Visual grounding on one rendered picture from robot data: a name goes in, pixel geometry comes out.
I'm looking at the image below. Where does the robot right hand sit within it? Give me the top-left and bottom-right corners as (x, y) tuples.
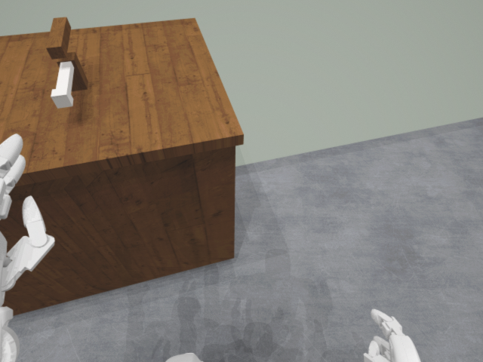
(364, 309), (421, 362)

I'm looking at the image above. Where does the counter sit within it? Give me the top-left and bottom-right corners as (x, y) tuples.
(0, 17), (244, 316)

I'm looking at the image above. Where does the tap lever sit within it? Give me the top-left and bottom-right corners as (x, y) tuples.
(51, 61), (74, 109)

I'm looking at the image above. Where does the robot left forearm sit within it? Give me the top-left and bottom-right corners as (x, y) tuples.
(0, 306), (20, 362)

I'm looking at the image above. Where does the robot left hand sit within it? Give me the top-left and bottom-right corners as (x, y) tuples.
(0, 133), (55, 307)

